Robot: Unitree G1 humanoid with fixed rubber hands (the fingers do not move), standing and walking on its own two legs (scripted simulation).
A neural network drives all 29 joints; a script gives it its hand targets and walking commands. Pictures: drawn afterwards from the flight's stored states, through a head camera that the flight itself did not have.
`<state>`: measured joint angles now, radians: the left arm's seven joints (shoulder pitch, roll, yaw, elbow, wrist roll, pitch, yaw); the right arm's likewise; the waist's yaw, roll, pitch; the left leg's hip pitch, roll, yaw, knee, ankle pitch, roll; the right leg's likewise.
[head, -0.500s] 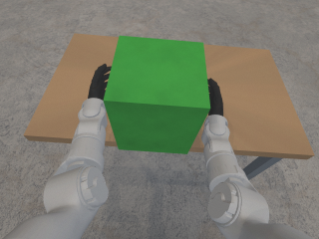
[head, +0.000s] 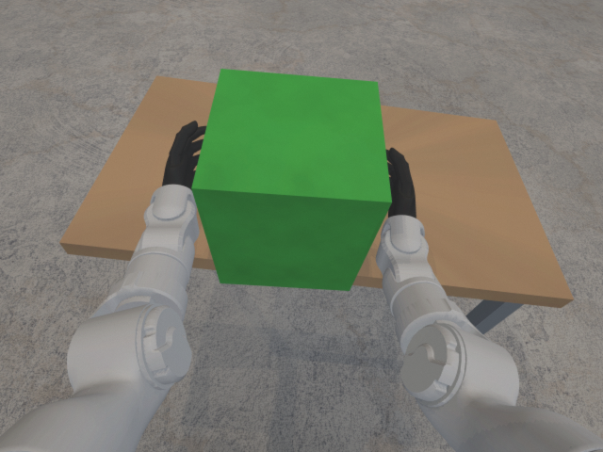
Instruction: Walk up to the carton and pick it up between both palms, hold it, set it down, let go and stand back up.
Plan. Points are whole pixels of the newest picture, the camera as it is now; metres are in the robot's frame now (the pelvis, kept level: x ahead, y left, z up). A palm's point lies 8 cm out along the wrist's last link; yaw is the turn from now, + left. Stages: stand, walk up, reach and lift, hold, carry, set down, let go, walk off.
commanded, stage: reach and lift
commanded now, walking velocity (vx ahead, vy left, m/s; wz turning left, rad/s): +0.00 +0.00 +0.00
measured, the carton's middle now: (291, 191) +0.45 +0.04 +0.07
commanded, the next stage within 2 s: none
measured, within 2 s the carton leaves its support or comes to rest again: neither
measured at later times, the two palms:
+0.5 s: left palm (187, 161) +0.42 +0.18 +0.14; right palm (415, 198) +0.41 -0.12 +0.12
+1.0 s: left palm (189, 148) +0.39 +0.16 +0.19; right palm (446, 193) +0.38 -0.14 +0.17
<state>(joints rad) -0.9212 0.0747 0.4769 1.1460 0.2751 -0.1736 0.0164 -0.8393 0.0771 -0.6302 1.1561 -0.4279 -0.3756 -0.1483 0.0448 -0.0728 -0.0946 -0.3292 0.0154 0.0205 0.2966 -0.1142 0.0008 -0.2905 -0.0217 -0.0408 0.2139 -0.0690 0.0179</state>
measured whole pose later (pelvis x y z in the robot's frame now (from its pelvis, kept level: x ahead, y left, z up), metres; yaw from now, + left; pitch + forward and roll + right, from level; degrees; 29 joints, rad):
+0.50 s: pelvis +0.01 -0.01 +0.00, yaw +1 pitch +2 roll -1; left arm -0.87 0.07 0.37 0.93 0.22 0.12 0.02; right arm -0.78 0.06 -0.38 1.00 -0.18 -0.10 -0.16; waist 0.01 -0.06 -0.07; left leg -0.18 0.02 0.01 0.30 -0.15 -0.01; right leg -0.14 -0.02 -0.05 0.22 -0.11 0.02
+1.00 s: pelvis -0.01 -0.01 +0.00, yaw +1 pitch -5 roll -1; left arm -0.86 0.05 0.32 0.69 0.28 0.45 0.04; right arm -0.82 -0.02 -0.19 0.92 0.03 0.13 -0.15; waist -0.04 -0.05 -0.03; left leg -0.10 0.02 0.00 0.34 -0.15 0.00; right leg -0.05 -0.02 -0.07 0.25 -0.11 0.01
